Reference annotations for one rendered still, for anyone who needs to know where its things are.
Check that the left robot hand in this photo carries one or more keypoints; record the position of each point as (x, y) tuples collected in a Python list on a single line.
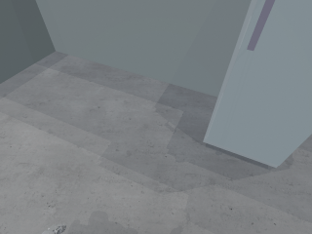
[(55, 229)]

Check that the fridge door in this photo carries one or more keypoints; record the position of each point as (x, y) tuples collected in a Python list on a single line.
[(266, 108)]

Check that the handle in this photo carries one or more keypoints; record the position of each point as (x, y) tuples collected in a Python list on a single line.
[(267, 7)]

